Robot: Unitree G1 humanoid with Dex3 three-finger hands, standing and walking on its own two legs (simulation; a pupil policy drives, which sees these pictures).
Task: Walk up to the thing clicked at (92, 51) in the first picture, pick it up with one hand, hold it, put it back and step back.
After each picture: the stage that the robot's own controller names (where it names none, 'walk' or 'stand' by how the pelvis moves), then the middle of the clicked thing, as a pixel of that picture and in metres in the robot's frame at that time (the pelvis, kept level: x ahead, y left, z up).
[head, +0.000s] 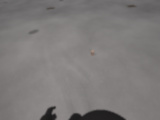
stand; (92, 53) +1.34 +0.03 -0.72
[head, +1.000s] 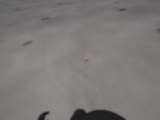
walk; (86, 59) +1.21 +0.26 -0.70
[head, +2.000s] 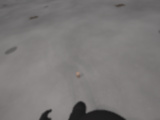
walk; (78, 75) +0.73 +0.32 -0.71
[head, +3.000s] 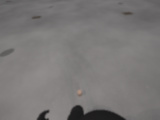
walk; (79, 93) +0.46 +0.20 -0.71
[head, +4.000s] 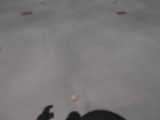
stand; (73, 98) +0.36 +0.20 -0.71
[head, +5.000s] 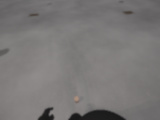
stand; (76, 99) +0.35 +0.19 -0.72
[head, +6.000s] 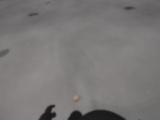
stand; (75, 98) +0.34 +0.22 -0.71
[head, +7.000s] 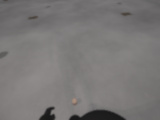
stand; (74, 101) +0.34 +0.22 -0.72
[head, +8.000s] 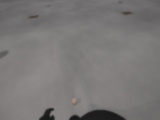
stand; (74, 101) +0.33 +0.23 -0.72
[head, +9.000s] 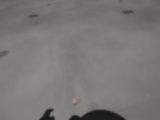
stand; (74, 101) +0.32 +0.22 -0.72
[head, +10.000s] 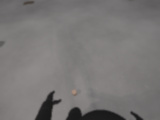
go down; (74, 92) +0.35 +0.22 -0.70
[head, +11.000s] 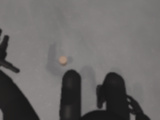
go down; (63, 61) +0.43 +0.23 -0.29
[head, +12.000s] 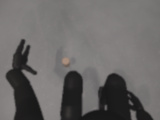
close in; (66, 62) +0.43 +0.22 -0.29
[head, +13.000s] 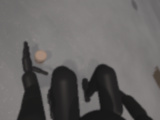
close in; (40, 57) +0.41 +0.24 -0.22
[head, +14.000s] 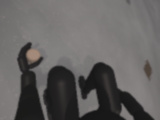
close; (32, 57) +0.40 +0.25 -0.22
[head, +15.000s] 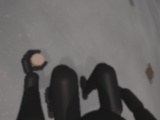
lift; (37, 60) +0.37 +0.24 -0.22
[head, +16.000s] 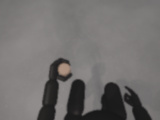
lift; (65, 71) +0.32 +0.20 -0.02
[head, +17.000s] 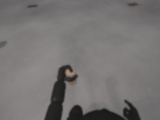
lift; (71, 76) +0.32 +0.16 +0.00
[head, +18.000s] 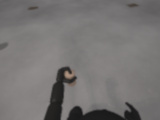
hold; (70, 78) +0.31 +0.17 -0.01
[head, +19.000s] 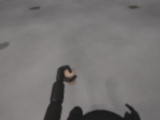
hold; (70, 76) +0.31 +0.17 +0.00
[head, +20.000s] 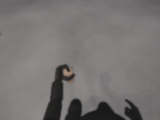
crouch; (69, 75) +0.33 +0.18 -0.05
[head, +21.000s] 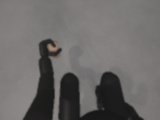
lower; (54, 50) +0.47 +0.23 -0.08
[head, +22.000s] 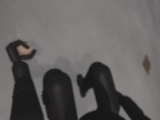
lower; (26, 52) +0.44 +0.27 -0.23
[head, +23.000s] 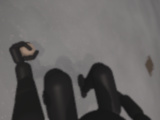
lower; (28, 52) +0.43 +0.27 -0.23
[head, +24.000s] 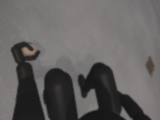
lower; (30, 53) +0.43 +0.27 -0.23
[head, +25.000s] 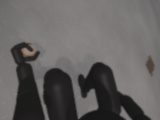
lower; (30, 53) +0.43 +0.26 -0.23
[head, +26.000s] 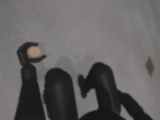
open; (33, 55) +0.42 +0.24 -0.23
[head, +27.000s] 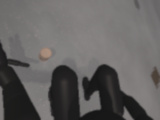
stand; (44, 55) +0.41 +0.23 -0.23
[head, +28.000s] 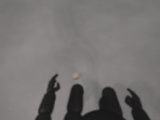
walk; (75, 76) +0.41 +0.18 -0.50
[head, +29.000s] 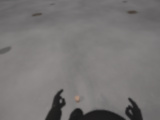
stand; (77, 99) +0.37 +0.17 -0.66
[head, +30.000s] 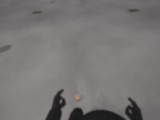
stand; (77, 98) +0.36 +0.17 -0.66
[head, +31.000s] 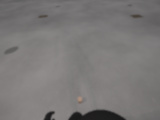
stand; (80, 100) +0.37 +0.16 -0.71
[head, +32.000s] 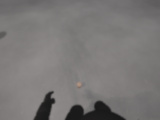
walk; (79, 85) +0.43 +0.12 -0.71
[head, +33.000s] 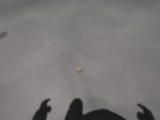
walk; (79, 70) +0.66 +0.21 -0.69
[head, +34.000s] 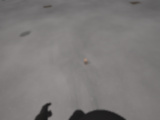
stand; (85, 61) +1.00 +0.18 -0.69
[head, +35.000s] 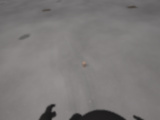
stand; (84, 64) +0.99 +0.19 -0.72
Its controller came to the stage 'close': yes
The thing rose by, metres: 0.71
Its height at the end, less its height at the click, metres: +0.00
